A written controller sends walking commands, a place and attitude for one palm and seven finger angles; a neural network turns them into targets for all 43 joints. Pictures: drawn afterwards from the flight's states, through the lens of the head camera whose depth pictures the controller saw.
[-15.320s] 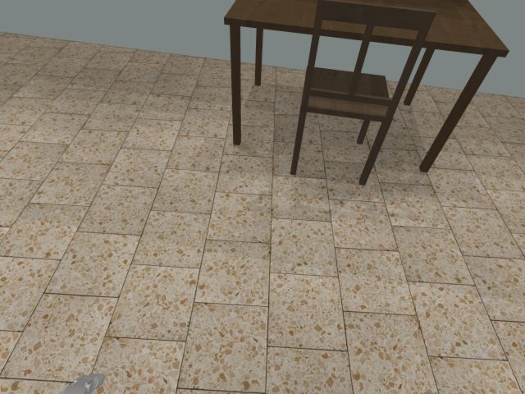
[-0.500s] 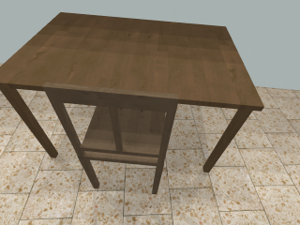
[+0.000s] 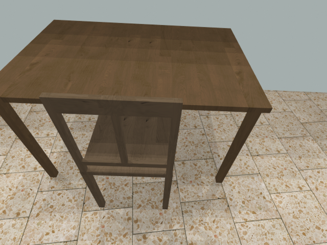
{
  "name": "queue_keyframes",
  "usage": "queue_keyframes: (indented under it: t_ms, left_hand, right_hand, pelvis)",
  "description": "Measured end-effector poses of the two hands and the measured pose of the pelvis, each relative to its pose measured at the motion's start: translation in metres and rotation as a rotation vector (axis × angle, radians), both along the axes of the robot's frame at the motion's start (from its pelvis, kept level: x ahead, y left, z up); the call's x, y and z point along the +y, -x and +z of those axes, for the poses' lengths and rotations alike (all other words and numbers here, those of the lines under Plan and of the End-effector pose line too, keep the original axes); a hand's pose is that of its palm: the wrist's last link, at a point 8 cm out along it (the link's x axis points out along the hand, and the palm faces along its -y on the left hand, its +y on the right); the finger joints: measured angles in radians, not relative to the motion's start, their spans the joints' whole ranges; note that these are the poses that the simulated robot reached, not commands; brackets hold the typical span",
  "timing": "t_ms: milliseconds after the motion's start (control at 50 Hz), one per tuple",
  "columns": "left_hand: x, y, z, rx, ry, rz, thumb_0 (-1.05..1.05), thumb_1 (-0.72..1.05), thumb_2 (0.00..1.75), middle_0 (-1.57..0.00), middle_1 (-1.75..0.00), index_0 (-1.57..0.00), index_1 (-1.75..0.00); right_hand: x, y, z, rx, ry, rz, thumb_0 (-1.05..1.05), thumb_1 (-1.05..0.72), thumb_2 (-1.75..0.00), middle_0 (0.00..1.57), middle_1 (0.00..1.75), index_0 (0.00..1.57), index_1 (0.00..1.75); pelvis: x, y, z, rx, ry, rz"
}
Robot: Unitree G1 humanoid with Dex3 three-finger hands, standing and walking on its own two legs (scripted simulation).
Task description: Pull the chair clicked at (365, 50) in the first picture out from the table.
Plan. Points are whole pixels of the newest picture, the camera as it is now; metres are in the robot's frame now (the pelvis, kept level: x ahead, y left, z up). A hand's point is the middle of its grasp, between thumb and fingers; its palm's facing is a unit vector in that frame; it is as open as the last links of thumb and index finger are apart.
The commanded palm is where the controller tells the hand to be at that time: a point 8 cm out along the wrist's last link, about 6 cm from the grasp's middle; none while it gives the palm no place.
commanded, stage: come to a stop and stand still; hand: left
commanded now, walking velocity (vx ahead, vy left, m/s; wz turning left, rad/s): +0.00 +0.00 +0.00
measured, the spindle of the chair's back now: (120, 140) +0.48 +0.18 -0.11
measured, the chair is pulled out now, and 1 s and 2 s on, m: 0.00 0.00 0.00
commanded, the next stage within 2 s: look again from close up in 0.04 s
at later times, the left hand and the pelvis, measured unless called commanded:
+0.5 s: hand out of the picture +0.05 +0.21 -0.18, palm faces +0.02 -0.98 -0.21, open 7.3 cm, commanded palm none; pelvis +0.03 +0.03 -0.01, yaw +0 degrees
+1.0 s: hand out of the picture +0.02 +0.21 -0.18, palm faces +0.01 -0.98 -0.19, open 7.3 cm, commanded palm none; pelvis +0.04 +0.03 +0.00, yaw +0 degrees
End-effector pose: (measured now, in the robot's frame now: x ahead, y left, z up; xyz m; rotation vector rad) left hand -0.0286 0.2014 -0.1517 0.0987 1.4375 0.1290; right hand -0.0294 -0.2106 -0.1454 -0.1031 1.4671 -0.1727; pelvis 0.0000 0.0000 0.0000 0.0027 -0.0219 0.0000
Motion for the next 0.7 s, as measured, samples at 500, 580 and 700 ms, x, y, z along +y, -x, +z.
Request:
queue_keyframes:
  t_ms: [500, 580, 700]
  left_hand:
    - [0.053, -0.073, -0.001, -0.118, -0.067, -0.032, 0.0, 0.91, 0.89, -0.2, -0.3, -0.2, -0.3]
    - [0.058, -0.079, -0.002, -0.12, -0.062, -0.039, 0.0, 0.92, 0.89, -0.2, -0.3, -0.2, -0.3]
    - [0.059, -0.075, -0.002, -0.095, -0.053, -0.037, 0.0, 0.92, 0.89, -0.2, -0.3, -0.2, -0.3]
  right_hand:
    - [0.025, -0.057, -0.01, -0.099, 0.014, 0.053, 0.02, -0.94, -0.9, 0.2, 0.3, 0.2, 0.3]
    - [0.022, -0.071, -0.005, -0.125, 0.032, 0.059, 0.02, -0.94, -0.9, 0.2, 0.3, 0.2, 0.3]
    - [0.02, -0.086, 0.001, -0.149, 0.045, 0.072, 0.01, -0.93, -0.9, 0.2, 0.3, 0.2, 0.3]
  pelvis:
    - [0.034, -0.032, -0.011, 0.017, 0.009, 0.003]
    - [0.037, -0.035, -0.01, 0.017, 0.004, -0.001]
    - [0.038, -0.037, -0.007, 0.02, -0.001, -0.001]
